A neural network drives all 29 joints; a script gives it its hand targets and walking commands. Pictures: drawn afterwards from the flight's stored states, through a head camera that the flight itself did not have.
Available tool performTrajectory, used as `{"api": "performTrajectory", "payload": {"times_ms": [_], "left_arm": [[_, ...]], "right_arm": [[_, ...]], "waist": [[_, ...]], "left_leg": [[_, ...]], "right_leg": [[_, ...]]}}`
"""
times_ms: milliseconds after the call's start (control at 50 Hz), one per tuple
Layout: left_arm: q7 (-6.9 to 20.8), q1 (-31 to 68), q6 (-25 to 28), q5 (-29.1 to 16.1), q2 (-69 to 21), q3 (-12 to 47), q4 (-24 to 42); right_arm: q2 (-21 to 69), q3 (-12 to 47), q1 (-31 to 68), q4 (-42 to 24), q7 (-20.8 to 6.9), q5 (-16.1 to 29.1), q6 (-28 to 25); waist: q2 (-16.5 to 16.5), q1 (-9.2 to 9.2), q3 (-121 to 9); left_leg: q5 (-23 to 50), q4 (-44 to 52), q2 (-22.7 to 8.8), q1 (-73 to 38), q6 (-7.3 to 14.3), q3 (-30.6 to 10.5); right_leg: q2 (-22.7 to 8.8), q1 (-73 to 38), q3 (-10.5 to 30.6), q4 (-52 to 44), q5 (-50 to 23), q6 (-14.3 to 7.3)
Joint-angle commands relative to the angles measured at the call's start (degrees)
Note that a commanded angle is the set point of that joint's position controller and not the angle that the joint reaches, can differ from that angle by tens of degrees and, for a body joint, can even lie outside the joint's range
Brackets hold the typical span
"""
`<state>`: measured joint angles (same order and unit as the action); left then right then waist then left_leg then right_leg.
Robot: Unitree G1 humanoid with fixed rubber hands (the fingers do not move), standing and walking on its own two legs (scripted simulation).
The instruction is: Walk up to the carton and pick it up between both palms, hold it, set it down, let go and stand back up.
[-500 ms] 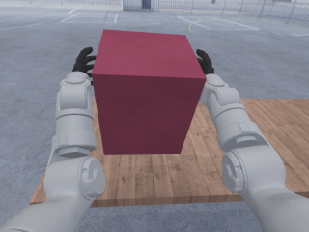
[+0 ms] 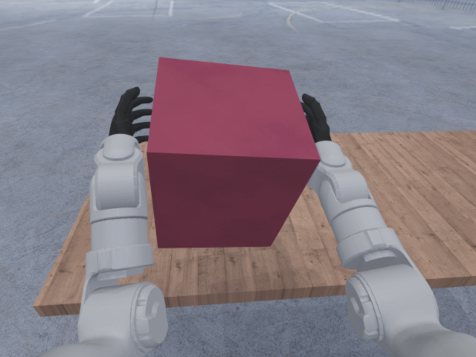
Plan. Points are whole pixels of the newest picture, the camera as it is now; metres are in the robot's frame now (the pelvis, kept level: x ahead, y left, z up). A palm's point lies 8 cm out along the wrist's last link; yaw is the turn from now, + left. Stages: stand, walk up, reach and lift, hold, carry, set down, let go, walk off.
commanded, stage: set down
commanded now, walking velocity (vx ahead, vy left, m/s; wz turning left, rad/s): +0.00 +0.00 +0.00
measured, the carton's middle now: (221, 162) +0.38 +0.01 +0.20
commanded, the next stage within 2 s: none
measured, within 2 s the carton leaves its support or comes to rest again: neither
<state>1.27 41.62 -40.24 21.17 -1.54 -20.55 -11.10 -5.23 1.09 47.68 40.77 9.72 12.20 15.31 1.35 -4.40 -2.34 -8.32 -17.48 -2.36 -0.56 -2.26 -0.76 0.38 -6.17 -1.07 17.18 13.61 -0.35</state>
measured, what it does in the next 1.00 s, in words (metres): stands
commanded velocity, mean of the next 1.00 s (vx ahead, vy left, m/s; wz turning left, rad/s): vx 0.00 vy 0.00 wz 0.00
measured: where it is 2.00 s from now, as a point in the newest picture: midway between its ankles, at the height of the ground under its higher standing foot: outside the picture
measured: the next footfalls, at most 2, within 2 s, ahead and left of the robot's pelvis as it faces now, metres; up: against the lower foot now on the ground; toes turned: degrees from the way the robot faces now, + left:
none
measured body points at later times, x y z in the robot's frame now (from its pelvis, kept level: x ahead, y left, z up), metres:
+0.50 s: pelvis +0.01 +0.00 +0.00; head -0.04 +0.04 +0.45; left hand +0.38 +0.20 +0.18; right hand +0.42 -0.10 +0.22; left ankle +0.03 +0.15 -0.75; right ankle -0.03 -0.11 -0.75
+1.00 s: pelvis -0.01 -0.01 +0.00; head -0.03 +0.02 +0.45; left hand +0.37 +0.19 +0.16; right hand +0.43 -0.11 +0.19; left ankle +0.03 +0.15 -0.75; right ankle -0.03 -0.11 -0.75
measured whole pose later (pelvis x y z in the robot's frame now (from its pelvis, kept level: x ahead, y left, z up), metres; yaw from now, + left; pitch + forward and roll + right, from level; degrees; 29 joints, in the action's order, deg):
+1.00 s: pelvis -0.01 -0.01 +0.00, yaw -1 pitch +0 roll -1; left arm -7.4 36.0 -31.7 17.5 -5.7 -19.4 -14.0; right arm -5.7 -3.4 50.2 53.2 2.4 6.7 2.4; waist 4.5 3.2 -3.5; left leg -6.4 -17.9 -5.2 11.3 -4.3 -0.6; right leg 3.1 5.3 -0.9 16.0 10.5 -2.2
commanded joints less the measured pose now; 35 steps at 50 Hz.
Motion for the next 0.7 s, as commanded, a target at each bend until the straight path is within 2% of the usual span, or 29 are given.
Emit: {"api": "performTrajectory", "payload": {"times_ms": [0,20,40,60,80,100,120,140,160,180,200,240,260,280,300,340,360,380,400,420,460,480,500,560,580,600,620,660,680], "left_arm": [[11.1,36.1,1.2,-4.2,-18.1,7.3,-10.8],[11.6,37.0,1.7,-3.7,-18.5,7.1,-11.6],[11.7,38.5,2.2,-3.1,-18.8,5.6,-12.8],[11.8,38.9,2.1,-2.8,-17.0,2.9,-17.2],[11.8,39.7,2.5,-3.7,-18.4,4.2,-15.9],[11.3,38.6,2.9,-3.7,-19.3,4.6,-16.7],[10.9,40.2,4.3,-4.3,-19.4,6.2,-15.5],[10.2,41.0,5.4,-5.2,-20.9,8.0,-14.0],[9.5,41.9,6.3,-5.4,-22.4,9.5,-12.7],[9.0,42.1,7.5,-6.2,-24.6,12.7,-10.6],[8.2,43.8,9.0,-7.6,-26.5,15.1,-7.4],[6.0,47.5,12.1,-9.1,-28.2,19.5,-3.1],[5.0,47.0,12.7,-10.1,-29.1,22.6,0.6],[4.1,47.3,13.8,-9.7,-28.7,23.1,3.0],[3.3,47.6,14.3,-10.3,-28.0,25.7,7.9],[2.3,43.9,14.3,-10.3,-28.1,27.7,10.5],[2.1,42.8,14.4,-9.6,-27.8,27.8,12.7],[1.9,43.2,13.9,-9.2,-26.9,28.0,13.7],[1.8,43.2,13.2,-9.8,-27.5,30.5,14.2],[1.7,42.6,12.3,-9.3,-26.9,28.6,12.1],[2.7,39.0,10.5,-8.7,-27.2,27.0,7.6],[3.3,34.7,9.2,-8.2,-26.2,25.5,3.7],[3.9,33.4,8.2,-8.1,-25.7,23.2,1.3],[4.7,28.3,6.7,-8.4,-25.9,20.8,0.2],[4.9,28.2,6.7,-8.6,-26.4,20.2,-0.5],[5.3,26.5,6.4,-8.3,-26.3,17.6,-2.3],[5.6,25.7,5.9,-9.0,-26.7,17.1,-5.8],[5.5,27.3,6.6,-8.2,-27.1,15.7,-2.8],[5.7,27.8,7.0,-8.0,-26.8,14.4,-4.6]], "right_arm": [[27.2,7.4,49.6,-9.7,-7.1,-2.3,-2.7],[26.3,5.9,48.8,-8.3,-7.2,-3.3,-3.0],[25.8,3.1,49.5,-5.2,-8.3,-4.2,-3.1],[25.2,0.7,49.1,-2.0,-8.7,-5.8,-2.5],[25.7,1.2,50.5,-4.7,-8.6,-6.2,-3.4],[25.8,0.3,51.4,-4.2,-9.1,-6.6,-4.3],[24.6,-1.9,50.8,-2.2,-9.5,-7.4,-5.5],[25.6,-2.2,51.2,-4.0,-9.7,-8.4,-6.5],[25.3,-3.2,50.7,-2.5,-9.8,-8.2,-7.2],[25.3,-2.0,50.9,-3.2,-9.7,-8.0,-9.1],[26.6,-0.2,50.4,-4.7,-9.5,-7.8,-10.1],[27.3,0.2,50.6,-4.0,-9.9,-7.6,-12.4],[26.4,0.6,50.4,-5.2,-9.9,-7.0,-13.6],[27.2,2.9,50.0,-5.8,-10.1,-6.7,-14.2],[27.9,5.4,49.2,-5.8,-9.6,-5.1,-14.6],[27.0,6.5,45.1,-4.8,-9.7,-3.4,-14.9],[27.4,7.7,43.5,-3.7,-9.5,-3.5,-14.7],[26.2,7.2,41.8,-1.3,-9.7,-2.8,-13.9],[24.8,5.6,40.3,-0.6,-9.7,-3.0,-13.6],[23.7,5.1,41.5,-0.5,-9.8,-2.8,-13.0],[23.1,4.7,41.3,0.7,-9.9,-1.7,-12.5],[23.6,5.3,41.0,0.3,-9.7,-1.8,-11.6],[24.0,6.3,40.1,0.7,-9.7,-1.9,-10.6],[24.0,8.2,40.1,-3.1,-9.7,-1.1,-9.2],[23.9,7.4,39.5,-1.8,-10.0,-1.6,-9.1],[24.3,8.3,41.2,-3.1,-9.9,-1.7,-9.0],[23.5,7.8,42.9,-4.3,-10.0,-2.4,-8.9],[24.2,6.5,40.9,-3.3,-10.5,-3.6,-9.1],[24.6,6.8,42.7,-3.9,-10.5,-4.3,-9.3]], "waist": [[8.3,7.73,-5.0],[8.6,6.53,-4.9],[8.7,7.52,-3.8],[10.9,8.21,-3.2],[10.1,7.40,-5.1],[9.1,7.32,-6.8],[7.2,6.00,-9.0],[5.8,4.86,-11.7],[3.3,4.32,-15.6],[0.3,3.26,-20.4],[-0.7,2.79,-26.0],[-5.2,2.37,-33.6],[-8.3,1.12,-39.0],[-9.3,2.41,-41.5],[-11.0,2.04,-42.4],[-12.7,2.10,-39.7],[-13.0,2.91,-37.3],[-13.7,2.29,-33.7],[-14.9,0.45,-30.4],[-12.5,2.09,-26.8],[-9.3,2.07,-19.1],[-5.7,3.23,-16.7],[-3.7,4.12,-14.1],[0.4,5.05,-13.7],[1.4,4.86,-11.8],[4.9,6.22,-12.5],[6.0,5.79,-11.0],[6.3,6.02,-13.4],[7.0,6.99,-14.2]], "left_leg": [[-0.3,4.8,3.8,-3.3,5.8,6.6],[-1.5,4.8,4.0,-3.5,6.0,6.5],[-1.7,5.2,3.5,-3.2,6.1,7.3],[-3.5,5.5,3.3,-2.5,6.9,7.8],[-2.1,4.9,3.3,-3.6,6.6,7.7],[-1.1,4.7,3.4,-3.5,5.9,7.9],[0.1,4.5,3.1,-4.4,5.1,7.7],[2.8,3.4,3.0,-4.7,4.2,7.8],[7.4,2.5,3.0,-7.1,3.0,7.9],[11.4,0.7,3.1,-10.4,1.8,7.5],[17.9,-1.2,2.9,-13.3,0.4,6.9],[23.2,-3.6,2.9,-16.2,-1.0,6.4],[27.2,-5.0,3.3,-17.5,-2.2,5.4],[28.2,-6.2,4.1,-17.0,-1.8,6.1],[31.5,-6.7,4.3,-17.7,-2.7,5.4],[34.0,-7.2,4.3,-17.2,-3.2,4.9],[35.5,-7.9,4.2,-16.6,-3.4,4.5],[33.6,-7.1,4.1,-16.0,-3.5,4.6],[35.6,-7.2,3.4,-17.3,-4.2,3.7],[34.0,-6.2,3.2,-15.6,-3.7,3.8],[27.7,-4.2,3.5,-12.4,-2.8,4.9],[25.1,-3.1,3.5,-11.0,-2.0,5.1],[21.6,-2.2,4.0,-8.5,-1.2,5.9],[23.3,-1.5,3.2,-8.3,-0.5,5.5],[22.8,-1.2,2.9,-7.9,-0.5,5.4],[22.7,-0.8,2.7,-8.2,0.5,5.6],[20.7,-0.1,2.6,-7.1,0.7,5.2],[21.7,-0.3,2.4,-7.8,0.9,5.3],[20.2,-0.2,2.4,-7.7,1.2,5.7]], "right_leg": [[0.1,12.5,-3.5,-5.9,-3.2,5.9],[0.2,13.6,-4.0,-6.1,-2.2,5.9],[0.6,15.1,-4.0,-6.7,2.9,5.3],[0.6,16.1,-3.7,-7.5,6.9,5.0],[0.4,15.9,-3.7,-7.4,4.3,4.8],[0.9,15.7,-4.0,-7.6,4.1,4.5],[1.3,14.9,-4.2,-6.7,3.9,3.8],[1.8,13.0,-4.3,-5.6,0.2,3.5],[2.2,11.4,-4.6,-5.1,-3.7,3.3],[2.1,10.4,-4.8,-4.5,-9.3,3.2],[2.4,9.1,-5.4,-3.1,-15.3,3.4],[2.8,9.8,-5.3,-2.6,-17.7,3.0],[2.3,8.0,-5.5,-1.7,-23.1,2.9],[1.9,7.1,-4.8,-1.2,-26.8,3.0],[1.7,5.7,-4.9,-0.1,-30.3,3.2],[1.7,5.3,-4.8,0.3,-32.5,2.9],[1.5,4.9,-4.8,0.9,-33.5,3.2],[1.5,5.6,-4.6,0.0,-29.5,2.8],[2.0,7.8,-5.5,-0.3,-27.1,2.5],[2.3,8.0,-5.1,-1.5,-23.1,2.5],[2.3,7.5,-5.2,-2.6,-19.2,2.8],[2.0,6.2,-5.3,-2.8,-20.7,3.4],[1.7,5.9,-4.8,-3.1,-19.8,3.6],[2.3,5.0,-5.0,-2.2,-25.5,3.9],[2.5,5.9,-5.2,-2.3,-24.9,3.8],[2.5,6.1,-5.1,-2.6,-24.4,4.4],[2.7,7.9,-5.3,-3.1,-22.5,4.0],[2.8,7.5,-5.3,-3.1,-22.9,3.6],[2.8,8.5,-4.7,-3.0,-21.6,3.7]]}}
